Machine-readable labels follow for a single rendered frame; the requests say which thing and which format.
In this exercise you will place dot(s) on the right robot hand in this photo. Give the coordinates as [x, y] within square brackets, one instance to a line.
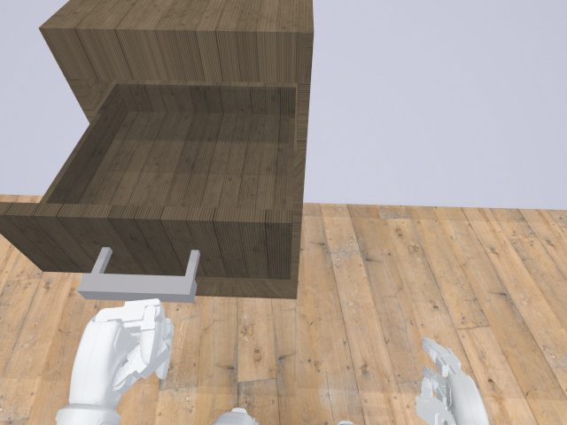
[458, 401]

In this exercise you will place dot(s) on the drawer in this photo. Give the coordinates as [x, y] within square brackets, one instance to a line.
[165, 169]

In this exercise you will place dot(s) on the cabinet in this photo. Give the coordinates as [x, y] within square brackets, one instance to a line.
[248, 43]

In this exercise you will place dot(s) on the handle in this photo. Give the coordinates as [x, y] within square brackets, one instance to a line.
[133, 287]

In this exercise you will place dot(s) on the left robot forearm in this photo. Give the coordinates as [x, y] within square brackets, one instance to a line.
[81, 414]

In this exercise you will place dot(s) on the left robot hand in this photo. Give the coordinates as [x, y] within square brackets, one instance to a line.
[138, 332]

